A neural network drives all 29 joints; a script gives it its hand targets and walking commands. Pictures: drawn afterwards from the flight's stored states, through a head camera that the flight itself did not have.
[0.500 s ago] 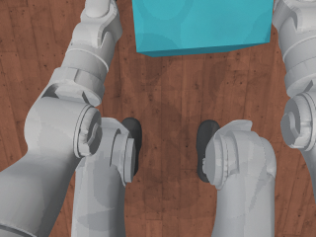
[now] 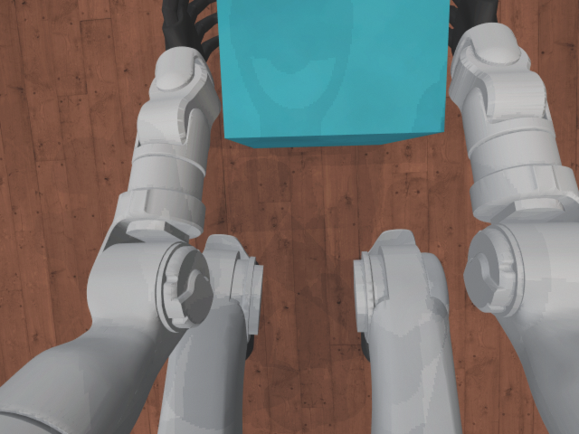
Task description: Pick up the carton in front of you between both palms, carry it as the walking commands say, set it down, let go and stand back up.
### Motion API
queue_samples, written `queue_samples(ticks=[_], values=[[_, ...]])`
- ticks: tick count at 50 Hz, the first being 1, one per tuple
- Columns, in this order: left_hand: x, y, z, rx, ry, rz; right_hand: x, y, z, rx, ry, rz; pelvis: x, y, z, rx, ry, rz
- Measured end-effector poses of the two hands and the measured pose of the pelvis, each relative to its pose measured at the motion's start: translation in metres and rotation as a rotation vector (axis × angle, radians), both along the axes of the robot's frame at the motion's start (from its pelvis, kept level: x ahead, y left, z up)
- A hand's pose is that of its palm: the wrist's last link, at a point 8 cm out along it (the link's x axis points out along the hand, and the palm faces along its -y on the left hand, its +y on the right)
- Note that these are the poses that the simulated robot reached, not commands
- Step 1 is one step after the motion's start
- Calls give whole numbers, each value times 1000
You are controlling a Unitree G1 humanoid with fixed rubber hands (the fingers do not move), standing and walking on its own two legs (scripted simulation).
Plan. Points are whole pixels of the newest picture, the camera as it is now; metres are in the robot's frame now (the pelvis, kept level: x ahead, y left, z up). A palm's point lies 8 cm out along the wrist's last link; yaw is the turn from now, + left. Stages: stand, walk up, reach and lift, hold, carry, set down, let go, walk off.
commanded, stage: reach and lift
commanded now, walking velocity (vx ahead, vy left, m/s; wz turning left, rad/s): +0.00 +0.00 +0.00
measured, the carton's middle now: (322, 61) +0.54 -0.04 -0.19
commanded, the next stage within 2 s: none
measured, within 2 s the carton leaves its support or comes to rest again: neither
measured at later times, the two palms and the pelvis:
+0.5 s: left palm out of the picture +0.50 +0.11 +0.07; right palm out of the picture +0.49 -0.19 +0.06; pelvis +0.00 +0.01 +0.12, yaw -3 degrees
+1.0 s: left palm out of the picture +0.46 +0.12 +0.23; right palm out of the picture +0.44 -0.18 +0.22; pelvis +0.04 +0.01 +0.26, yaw -3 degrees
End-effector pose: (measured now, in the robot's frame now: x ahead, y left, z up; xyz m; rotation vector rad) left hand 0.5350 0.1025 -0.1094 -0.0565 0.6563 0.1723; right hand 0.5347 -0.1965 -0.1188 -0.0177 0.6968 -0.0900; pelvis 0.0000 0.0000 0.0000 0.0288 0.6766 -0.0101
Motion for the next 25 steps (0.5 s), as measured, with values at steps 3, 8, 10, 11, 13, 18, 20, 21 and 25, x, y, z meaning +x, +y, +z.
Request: queue_samples(ticks=[3,8,10,11,13,18,20,21,25], values=[[-7,-3,32,-4,-22,-6,-7,-3,35,8,-21,-19,-3,1,12,1,9,-12],[-18,-5,78,6,7,-21,-22,-4,82,8,10,-33,-9,3,41,3,32,-29],[-22,-4,95,6,13,-26,-29,-4,97,6,16,-37,-10,3,53,3,44,-34],[-24,-4,102,3,17,-24,-32,-3,104,1,20,-39,-10,3,58,3,48,-36],[-27,-2,116,6,20,-28,-36,-2,116,6,24,-42,-11,4,69,3,56,-38],[-29,1,147,5,-4,-34,-40,1,148,4,1,-48,-10,4,92,0,66,-39],[-30,1,156,-1,-3,-37,-42,1,159,0,0,-53,-9,5,100,-3,66,-39],[-31,1,161,3,-4,-41,-43,1,163,3,1,-56,-8,5,105,-4,67,-38],[-35,3,181,11,-7,-48,-49,4,181,11,-1,-63,-3,6,123,-5,69,-39]])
